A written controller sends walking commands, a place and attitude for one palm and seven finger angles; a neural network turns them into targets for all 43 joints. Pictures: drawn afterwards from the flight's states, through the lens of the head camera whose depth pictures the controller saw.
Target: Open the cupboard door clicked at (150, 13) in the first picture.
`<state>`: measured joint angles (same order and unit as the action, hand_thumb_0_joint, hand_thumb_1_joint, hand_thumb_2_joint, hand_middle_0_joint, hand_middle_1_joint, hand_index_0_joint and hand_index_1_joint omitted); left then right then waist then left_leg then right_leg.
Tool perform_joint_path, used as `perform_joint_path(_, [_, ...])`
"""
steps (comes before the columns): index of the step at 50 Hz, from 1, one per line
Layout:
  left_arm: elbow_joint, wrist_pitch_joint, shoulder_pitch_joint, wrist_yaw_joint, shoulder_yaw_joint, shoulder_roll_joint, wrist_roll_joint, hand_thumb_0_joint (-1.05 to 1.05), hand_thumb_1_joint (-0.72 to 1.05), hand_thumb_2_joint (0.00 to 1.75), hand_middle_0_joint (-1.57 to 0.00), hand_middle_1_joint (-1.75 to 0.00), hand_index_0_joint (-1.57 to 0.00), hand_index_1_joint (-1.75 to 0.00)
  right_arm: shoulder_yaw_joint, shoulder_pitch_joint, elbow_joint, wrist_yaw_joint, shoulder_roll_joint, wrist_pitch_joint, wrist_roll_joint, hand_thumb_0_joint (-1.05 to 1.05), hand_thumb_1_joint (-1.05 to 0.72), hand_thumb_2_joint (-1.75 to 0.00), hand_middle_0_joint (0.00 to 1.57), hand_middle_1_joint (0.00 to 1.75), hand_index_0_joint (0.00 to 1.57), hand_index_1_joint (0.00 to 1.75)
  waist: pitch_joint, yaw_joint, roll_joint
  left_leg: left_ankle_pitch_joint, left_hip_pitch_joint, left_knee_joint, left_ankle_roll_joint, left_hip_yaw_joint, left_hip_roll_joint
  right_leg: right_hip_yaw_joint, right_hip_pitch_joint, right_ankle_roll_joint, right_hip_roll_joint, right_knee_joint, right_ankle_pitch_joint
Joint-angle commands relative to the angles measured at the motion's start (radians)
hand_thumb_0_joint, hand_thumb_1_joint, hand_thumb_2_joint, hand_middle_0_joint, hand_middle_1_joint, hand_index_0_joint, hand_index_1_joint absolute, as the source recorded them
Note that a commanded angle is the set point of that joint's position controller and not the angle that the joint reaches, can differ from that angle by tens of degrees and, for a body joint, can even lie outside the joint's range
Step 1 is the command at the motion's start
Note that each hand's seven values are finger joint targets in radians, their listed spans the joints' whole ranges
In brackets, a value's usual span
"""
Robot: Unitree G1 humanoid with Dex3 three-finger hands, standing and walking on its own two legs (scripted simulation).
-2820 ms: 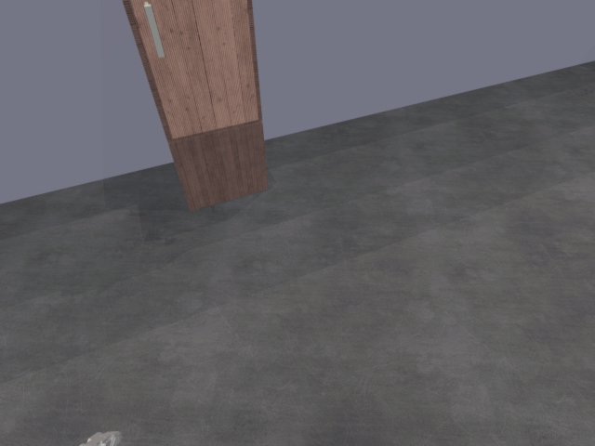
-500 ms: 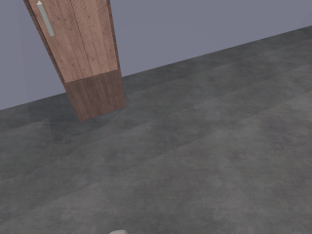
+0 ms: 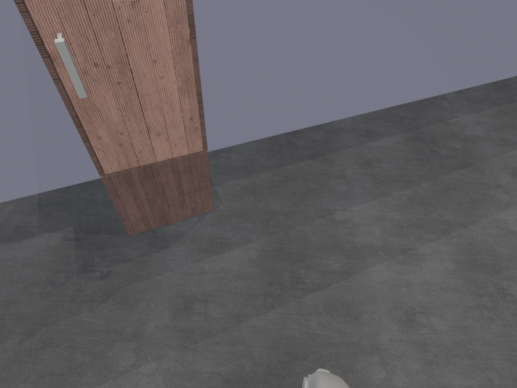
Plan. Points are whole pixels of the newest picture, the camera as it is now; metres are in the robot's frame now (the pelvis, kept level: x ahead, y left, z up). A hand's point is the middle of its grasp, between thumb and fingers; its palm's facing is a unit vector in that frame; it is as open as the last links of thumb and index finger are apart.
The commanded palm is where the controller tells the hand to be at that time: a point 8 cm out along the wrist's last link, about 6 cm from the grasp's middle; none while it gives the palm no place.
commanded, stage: walk to a spot facing it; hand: left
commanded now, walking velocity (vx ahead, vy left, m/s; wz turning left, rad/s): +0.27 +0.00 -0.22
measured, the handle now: (71, 66) +0.80 +0.54 +0.05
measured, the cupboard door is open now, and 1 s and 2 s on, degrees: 0 0 0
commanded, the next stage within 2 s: turn to face it in 0.02 s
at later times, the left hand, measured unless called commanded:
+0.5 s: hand (195, 323) +0.26 +0.14 -0.17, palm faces +0.14 -0.97 -0.20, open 7.2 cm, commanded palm none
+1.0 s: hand (141, 361) +0.19 +0.23 -0.18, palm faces +0.38 -0.89 -0.27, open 7.4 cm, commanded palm none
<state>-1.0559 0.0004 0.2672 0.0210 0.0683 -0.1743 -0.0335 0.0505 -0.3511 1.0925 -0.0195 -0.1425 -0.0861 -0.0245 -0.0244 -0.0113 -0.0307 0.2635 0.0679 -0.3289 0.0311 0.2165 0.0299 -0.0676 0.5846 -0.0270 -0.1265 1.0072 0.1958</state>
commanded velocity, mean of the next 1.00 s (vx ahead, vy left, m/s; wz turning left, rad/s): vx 0.02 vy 0.00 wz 0.41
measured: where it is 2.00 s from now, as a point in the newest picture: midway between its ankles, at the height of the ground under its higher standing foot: (238, 373)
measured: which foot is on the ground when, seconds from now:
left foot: down 0.00-0.20, up 0.22-0.60, down 0.62-1.00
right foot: up 0.00-0.16, down 0.18-0.62, up 0.64-1.00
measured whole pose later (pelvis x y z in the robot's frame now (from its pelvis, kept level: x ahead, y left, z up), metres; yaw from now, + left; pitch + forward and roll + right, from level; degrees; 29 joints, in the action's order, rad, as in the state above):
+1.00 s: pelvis +0.22 +0.00 +0.00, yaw +20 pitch +0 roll -2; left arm -0.98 0.06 0.22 -0.02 0.08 -0.27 -0.02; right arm 0.04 -0.20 0.95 0.00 -0.17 0.01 -0.02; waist -0.06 0.00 -0.01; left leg 0.14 0.27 -0.40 0.10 0.05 -0.04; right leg -0.02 0.45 -0.10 -0.10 1.01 0.37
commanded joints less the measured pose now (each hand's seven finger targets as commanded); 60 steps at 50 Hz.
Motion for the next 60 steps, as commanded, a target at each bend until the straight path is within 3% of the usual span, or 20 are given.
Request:
perform_joint_path(1, [0.086, -0.019, -0.127, 0.010, -0.005, -0.008, 0.003, 0.00, 0.90, 0.90, -0.20, -0.30, -0.20, -0.30, 0.021, -0.112, 0.002, -0.006, -0.120, -0.006, 0.001, 0.00, -0.90, -0.90, 0.20, 0.30, 0.20, 0.30, -0.090, 0.049, 0.138, -0.341, -0.054, 0.138, 0.101, -0.087, 0.263, -0.039, 0.049, 0.010, -0.002, -0.243, -0.035])
perform_joint_path(5, [0.078, -0.029, -0.119, 0.006, -0.003, -0.023, 0.007, 0.00, 0.90, 0.90, -0.20, -0.30, -0.20, -0.30, 0.022, -0.107, 0.024, -0.005, -0.137, 0.007, -0.004, 0.00, -0.90, -0.90, 0.20, 0.30, 0.20, 0.30, -0.088, 0.033, 0.153, -0.453, -0.043, 0.042, 0.083, -0.055, 0.281, -0.072, -0.107, 0.050, 0.051, -0.356, -0.026])
perform_joint_path(7, [0.026, -0.044, 0.056, -0.001, 0.004, -0.057, 0.001, 0.00, 0.90, 0.90, -0.20, -0.30, -0.20, -0.30, 0.019, -0.082, 0.028, -0.008, -0.144, 0.015, 0.003, 0.00, -0.90, -0.90, 0.20, 0.30, 0.20, 0.30, -0.009, -0.051, 0.116, -0.601, -0.009, -0.189, 0.050, -0.039, 0.240, -0.104, -0.354, 0.067, 0.100, -0.457, -0.067])
perform_joint_path(8, [-0.018, -0.062, 0.200, -0.010, 0.019, -0.116, -0.004, 0.00, 0.90, 0.90, -0.20, -0.30, -0.20, -0.30, 0.015, -0.083, 0.031, -0.001, -0.130, 0.013, 0.012, 0.00, -0.90, -0.90, 0.20, 0.30, 0.20, 0.30, 0.092, -0.113, 0.029, -0.497, 0.110, -0.411, 0.018, -0.027, 0.186, -0.042, -0.590, 0.080, 0.042, -0.488, -0.195])
perform_joint_path(9, [-0.038, -0.075, 0.292, -0.028, 0.045, -0.234, -0.007, 0.00, 0.90, 0.90, -0.20, -0.30, -0.20, -0.30, 0.004, -0.151, 0.008, 0.005, -0.054, 0.010, 0.028, 0.00, -0.90, -0.90, 0.20, 0.30, 0.20, 0.30, 0.225, -0.115, -0.251, 0.079, 0.375, -0.739, -0.022, -0.012, 0.040, 0.320, -0.839, 0.168, -0.267, -0.527, -0.500])
perform_joint_path(10, [-0.040, -0.068, 0.323, -0.030, 0.037, -0.267, 0.017, 0.00, 0.90, 0.90, -0.20, -0.30, -0.20, -0.30, 0.005, -0.129, -0.005, -0.006, -0.065, 0.023, 0.030, 0.00, -0.90, -0.90, 0.20, 0.30, 0.20, 0.30, 0.246, -0.105, -0.172, 0.359, 0.399, -0.939, -0.020, -0.143, 0.002, 0.396, -0.772, 0.239, -0.372, -0.607, -0.663])
perform_joint_path(11, [-0.016, -0.069, 0.218, -0.034, 0.030, -0.245, 0.017, 0.00, 0.90, 0.90, -0.20, -0.30, -0.20, -0.30, 0.006, -0.098, -0.005, -0.007, -0.047, 0.034, 0.027, 0.00, -0.90, -0.90, 0.20, 0.30, 0.20, 0.30, 0.225, -0.080, -0.207, 0.305, 0.409, -1.000, -0.021, -0.223, 0.041, 0.370, -0.648, 0.223, -0.357, -0.642, -0.579])
perform_joint_path(14, [0.045, -0.062, 0.001, -0.048, -0.004, -0.119, 0.016, 0.00, 0.90, 0.90, -0.20, -0.30, -0.20, -0.30, 0.011, -0.045, -0.002, 0.005, -0.037, 0.070, 0.012, 0.00, -0.90, -0.90, 0.20, 0.30, 0.20, 0.30, 0.029, 0.007, -0.046, 0.123, 0.418, -0.977, -0.042, -0.223, 0.107, 0.118, -0.359, 0.148, -0.270, -0.707, -0.369])
perform_joint_path(16, [0.068, -0.059, -0.054, -0.052, -0.009, -0.104, 0.013, 0.00, 0.90, 0.90, -0.20, -0.30, -0.20, -0.30, 0.009, -0.077, -0.002, 0.010, -0.033, 0.096, 0.008, 0.00, -0.90, -0.90, 0.20, 0.30, 0.20, 0.30, 0.036, 0.045, -0.090, 0.098, 0.401, -0.906, -0.066, -0.204, 0.107, 0.007, -0.309, 0.135, -0.246, -0.720, -0.349])
perform_joint_path(28, [0.140, -0.005, -0.058, -0.052, 0.030, -0.197, 0.003, 0.00, 0.90, 0.90, -0.20, -0.30, -0.20, -0.30, 0.020, 0.160, -0.183, 0.045, -0.096, 0.111, 0.004, 0.00, -0.90, -0.90, 0.20, 0.30, 0.20, 0.30, -0.014, 0.005, -0.108, 0.076, 0.329, -0.411, -0.060, -0.069, 0.068, -0.129, -0.379, 0.116, -0.272, -0.597, -0.198])
perform_joint_path(30, [0.154, 0.007, -0.063, -0.048, 0.035, -0.196, 0.013, 0.00, 0.90, 0.90, -0.20, -0.30, -0.20, -0.30, 0.036, 0.067, -0.179, 0.045, -0.159, 0.102, -0.002, 0.00, -0.90, -0.90, 0.20, 0.30, 0.20, 0.30, 0.047, 0.061, 0.052, -0.108, 0.127, -0.193, -0.042, -0.098, 0.066, -0.181, -0.314, 0.053, -0.221, -0.367, -0.128])
perform_joint_path(31, [0.188, 0.013, -0.048, -0.039, 0.030, -0.140, 0.024, 0.00, 0.90, 0.90, -0.20, -0.30, -0.20, -0.30, 0.060, 0.007, -0.189, 0.038, -0.273, 0.091, -0.011, 0.00, -0.90, -0.90, 0.20, 0.30, 0.20, 0.30, 0.079, 0.084, 0.355, -0.402, 0.012, -0.061, 0.075, -0.459, 0.282, -0.218, -0.111, -0.039, -0.070, -0.107, 0.208])
perform_joint_path(32, [0.232, 0.018, -0.096, -0.042, 0.013, -0.121, 0.016, 0.00, 0.90, 0.90, -0.20, -0.30, -0.20, -0.30, 0.068, -0.029, -0.183, 0.029, -0.337, 0.095, -0.004, 0.00, -0.90, -0.90, 0.20, 0.30, 0.20, 0.30, 0.094, 0.104, 0.410, -0.499, 0.015, 0.021, 0.187, -0.635, 0.430, -0.108, -0.028, -0.055, 0.008, 0.096, 0.538])
perform_joint_path(33, [0.228, 0.028, -0.121, -0.050, 0.016, -0.133, 0.010, 0.00, 0.90, 0.90, -0.20, -0.30, -0.20, -0.30, 0.066, -0.010, -0.178, 0.016, -0.325, 0.093, 0.001, 0.00, -0.90, -0.90, 0.20, 0.30, 0.20, 0.30, 0.128, 0.102, 0.333, -0.370, 0.025, 0.028, 0.178, -0.631, 0.401, 0.008, 0.006, -0.043, 0.007, 0.183, 0.466])
perform_joint_path(35, [0.201, 0.023, -0.123, -0.038, 0.026, -0.141, 0.010, 0.00, 0.90, 0.90, -0.20, -0.30, -0.20, -0.30, 0.048, 0.112, -0.220, 0.007, -0.272, 0.089, 0.000, 0.00, -0.90, -0.90, 0.20, 0.30, 0.20, 0.30, 0.065, 0.054, 0.191, -0.203, 0.109, 0.038, 0.132, -0.537, 0.313, 0.052, 0.034, -0.048, -0.011, 0.226, 0.289])
perform_joint_path(39, [0.143, 0.031, -0.020, -0.031, 0.029, -0.147, 0.010, 0.00, 0.90, 0.90, -0.20, -0.30, -0.20, -0.30, 0.035, 0.163, -0.231, 0.002, -0.236, 0.072, 0.010, 0.00, -0.90, -0.90, 0.20, 0.30, 0.20, 0.30, 0.109, 0.011, 0.138, -0.329, 0.060, 0.041, 0.094, -0.376, 0.206, 0.053, -0.034, -0.065, -0.001, 0.168, 0.134])
perform_joint_path(44, [0.148, 0.034, -0.038, -0.040, 0.021, -0.148, 0.012, 0.00, 0.90, 0.90, -0.20, -0.30, -0.20, -0.30, 0.040, 0.111, -0.205, 0.003, -0.234, 0.078, 0.010, 0.00, -0.90, -0.90, 0.20, 0.30, 0.20, 0.30, 0.103, 0.031, 0.118, -0.383, -0.011, 0.041, 0.123, -0.405, 0.212, 0.055, -0.028, -0.079, 0.012, 0.074, 0.152])
perform_joint_path(53, [0.151, 0.040, -0.077, -0.049, 0.007, -0.127, 0.016, 0.00, 0.90, 0.90, -0.20, -0.30, -0.20, -0.30, 0.043, 0.102, -0.167, 0.003, -0.231, 0.097, 0.002, 0.00, -0.90, -0.90, 0.20, 0.30, 0.20, 0.30, 0.049, 0.051, 0.145, -0.182, 0.077, 0.067, 0.156, -0.506, 0.214, 0.054, -0.130, -0.053, 0.049, -0.126, 0.240])
perform_joint_path(58, [0.135, 0.028, -0.013, -0.056, -0.002, -0.102, 0.023, 0.00, 0.90, 0.90, -0.20, -0.30, -0.20, -0.30, 0.045, 0.127, -0.158, 0.006, -0.229, 0.102, 0.000, 0.00, -0.90, -0.90, 0.20, 0.30, 0.20, 0.30, 0.070, 0.022, 0.148, -0.190, 0.137, 0.041, 0.143, -0.533, 0.189, 0.043, -0.275, -0.022, 0.087, -0.326, 0.205])
perform_joint_path(60, [0.116, 0.013, 0.047, -0.062, -0.005, -0.104, 0.024, 0.00, 0.90, 0.90, -0.20, -0.30, -0.20, -0.30, 0.040, 0.143, -0.155, 0.009, -0.207, 0.099, 0.009, 0.00, -0.90, -0.90, 0.20, 0.30, 0.20, 0.30, 0.093, -0.010, 0.117, -0.193, 0.196, -0.027, 0.098, -0.491, 0.143, 0.041, -0.424, -0.016, 0.082, -0.560, 0.055])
